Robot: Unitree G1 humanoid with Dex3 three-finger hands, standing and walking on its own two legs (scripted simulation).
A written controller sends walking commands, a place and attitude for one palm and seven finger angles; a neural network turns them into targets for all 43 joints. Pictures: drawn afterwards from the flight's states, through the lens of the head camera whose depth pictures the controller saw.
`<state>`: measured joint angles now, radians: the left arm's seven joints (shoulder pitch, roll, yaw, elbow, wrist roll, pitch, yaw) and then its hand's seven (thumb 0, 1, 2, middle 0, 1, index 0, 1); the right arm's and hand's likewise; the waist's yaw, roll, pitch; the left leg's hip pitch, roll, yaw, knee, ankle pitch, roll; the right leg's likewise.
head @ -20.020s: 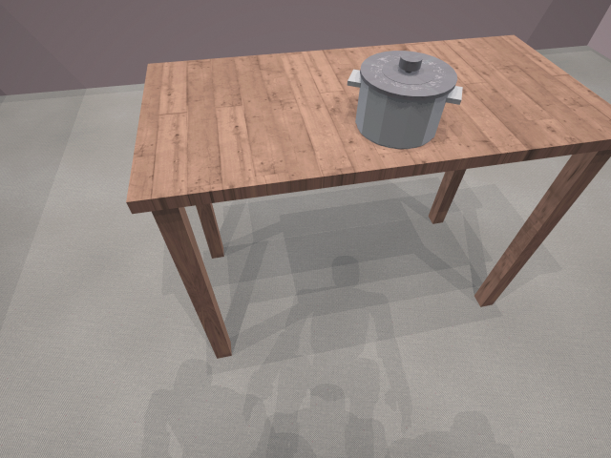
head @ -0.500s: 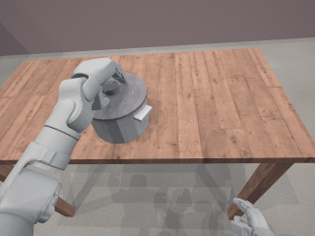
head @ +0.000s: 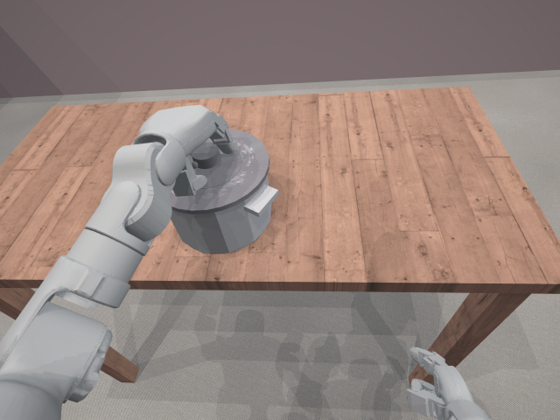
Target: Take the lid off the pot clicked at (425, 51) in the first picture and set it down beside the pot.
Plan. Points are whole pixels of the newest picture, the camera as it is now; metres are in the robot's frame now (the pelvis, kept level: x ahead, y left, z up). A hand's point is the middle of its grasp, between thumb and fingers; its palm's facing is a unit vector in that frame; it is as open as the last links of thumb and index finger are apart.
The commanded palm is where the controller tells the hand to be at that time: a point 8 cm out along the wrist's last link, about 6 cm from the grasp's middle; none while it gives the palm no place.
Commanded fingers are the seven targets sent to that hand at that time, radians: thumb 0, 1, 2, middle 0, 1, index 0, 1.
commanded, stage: close the fingers and squeeze the knob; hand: left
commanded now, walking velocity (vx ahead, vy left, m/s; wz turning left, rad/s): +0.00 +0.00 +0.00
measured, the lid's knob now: (206, 155) +0.45 +0.14 +0.15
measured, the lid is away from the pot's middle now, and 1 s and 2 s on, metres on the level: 0.00 0.00 0.01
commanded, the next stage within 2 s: lift the lid straight up in 1.22 s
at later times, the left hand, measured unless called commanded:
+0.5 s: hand (194, 159) +0.42 +0.14 +0.17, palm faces -0.21 -0.12 -0.97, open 7.3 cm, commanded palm +0.39 +0.16 +0.23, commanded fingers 0.00 0.43 0.80 -0.85 -0.93 -0.85 -0.93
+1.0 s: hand (194, 160) +0.42 +0.14 +0.17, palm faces -0.21 -0.10 -0.97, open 7.2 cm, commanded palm +0.39 +0.15 +0.23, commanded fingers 0.00 0.56 0.97 -0.91 -0.92 -0.86 -0.90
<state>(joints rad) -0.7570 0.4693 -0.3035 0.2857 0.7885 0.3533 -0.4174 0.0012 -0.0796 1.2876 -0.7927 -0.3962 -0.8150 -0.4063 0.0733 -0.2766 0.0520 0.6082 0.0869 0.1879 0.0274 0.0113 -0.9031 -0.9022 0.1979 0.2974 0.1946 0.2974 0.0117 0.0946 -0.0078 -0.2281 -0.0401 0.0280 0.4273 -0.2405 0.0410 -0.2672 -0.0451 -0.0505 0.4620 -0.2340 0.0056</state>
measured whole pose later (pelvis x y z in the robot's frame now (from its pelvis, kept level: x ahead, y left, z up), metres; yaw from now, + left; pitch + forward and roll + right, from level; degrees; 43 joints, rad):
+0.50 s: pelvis +0.00 +0.00 +0.00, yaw +0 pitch +3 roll +0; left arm -0.77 0.48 -0.27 0.32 0.79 0.34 -0.43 0.01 0.18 0.98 -0.78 -0.84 -0.76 -0.82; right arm 0.10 -0.29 0.05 0.61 0.09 0.19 0.02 0.01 -0.90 -0.90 0.20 0.30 0.19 0.30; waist 0.00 0.09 -0.01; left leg -0.23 -0.03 0.03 0.43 -0.25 0.04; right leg -0.27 -0.04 -0.05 0.46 -0.24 0.00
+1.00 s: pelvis +0.00 +0.00 +0.00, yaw +0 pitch +3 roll +0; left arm -0.78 0.47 -0.30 0.33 0.80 0.36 -0.43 0.02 0.26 0.85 -0.77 -0.85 -0.73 -0.83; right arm 0.09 -0.28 0.05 0.61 0.09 0.19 0.02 0.01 -0.90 -0.90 0.20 0.30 0.19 0.30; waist 0.00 0.09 -0.01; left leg -0.23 -0.04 0.03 0.43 -0.24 0.04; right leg -0.27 -0.04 -0.05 0.46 -0.23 0.00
